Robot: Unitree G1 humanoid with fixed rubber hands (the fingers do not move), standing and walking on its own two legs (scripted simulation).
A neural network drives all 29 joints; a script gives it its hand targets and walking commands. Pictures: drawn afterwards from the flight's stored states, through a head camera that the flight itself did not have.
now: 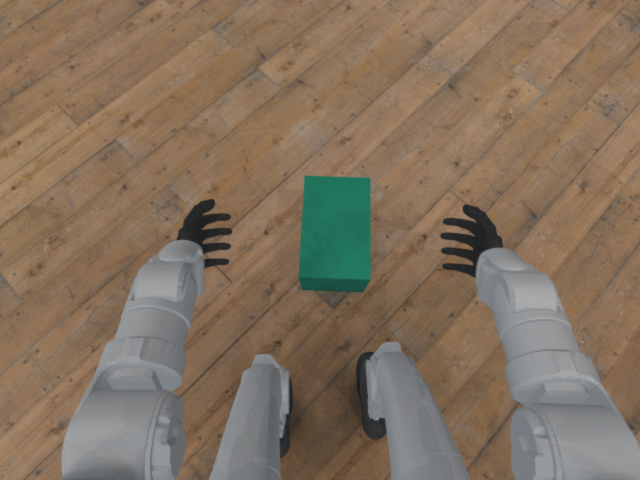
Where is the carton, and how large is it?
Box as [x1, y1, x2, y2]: [299, 176, 369, 291]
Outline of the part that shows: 305,176 299,263 299,279 302,289 363,291 369,280 369,178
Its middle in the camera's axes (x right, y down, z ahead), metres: +0.04 -0.01 +1.04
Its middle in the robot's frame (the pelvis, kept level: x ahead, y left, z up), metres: +0.58 -0.04 -0.59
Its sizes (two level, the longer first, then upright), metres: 0.269 0.171 0.168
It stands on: the floor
